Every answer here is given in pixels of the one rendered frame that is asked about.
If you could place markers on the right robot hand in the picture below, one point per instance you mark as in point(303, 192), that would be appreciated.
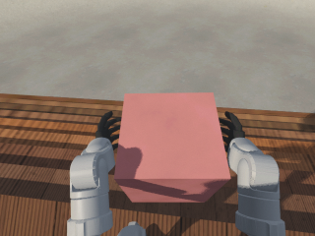
point(235, 127)

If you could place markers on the robot left forearm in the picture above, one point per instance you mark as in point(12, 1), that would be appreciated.
point(89, 187)

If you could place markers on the robot left thigh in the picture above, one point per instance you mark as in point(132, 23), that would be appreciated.
point(133, 230)

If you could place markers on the robot right forearm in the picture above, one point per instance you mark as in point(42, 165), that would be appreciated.
point(258, 187)

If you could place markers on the left robot hand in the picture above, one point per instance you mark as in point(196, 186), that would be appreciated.
point(103, 130)

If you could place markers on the carton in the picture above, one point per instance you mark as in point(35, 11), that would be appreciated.
point(170, 148)

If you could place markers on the left robot shin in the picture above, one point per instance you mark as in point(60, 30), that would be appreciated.
point(133, 223)

